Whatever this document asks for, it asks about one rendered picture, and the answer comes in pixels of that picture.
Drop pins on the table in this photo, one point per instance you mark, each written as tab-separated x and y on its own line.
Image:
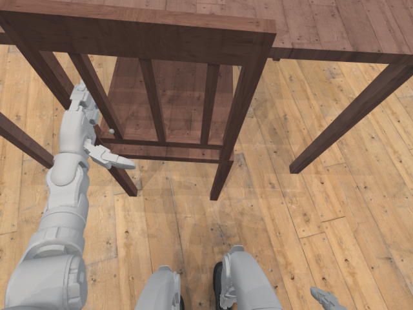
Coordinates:
358	31

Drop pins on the right robot foot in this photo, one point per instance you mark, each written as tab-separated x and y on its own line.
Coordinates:
217	285

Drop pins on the robot left forearm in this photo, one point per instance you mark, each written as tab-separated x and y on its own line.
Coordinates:
64	218

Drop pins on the left robot hand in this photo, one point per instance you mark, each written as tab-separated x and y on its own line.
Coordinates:
77	125

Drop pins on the chair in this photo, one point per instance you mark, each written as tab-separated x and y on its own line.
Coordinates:
171	93

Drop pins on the right robot hand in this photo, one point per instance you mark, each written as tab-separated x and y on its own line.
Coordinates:
327	299

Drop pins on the robot right thigh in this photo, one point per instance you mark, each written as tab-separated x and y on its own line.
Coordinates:
253	290

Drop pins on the left robot upper arm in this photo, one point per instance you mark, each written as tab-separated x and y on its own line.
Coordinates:
52	283

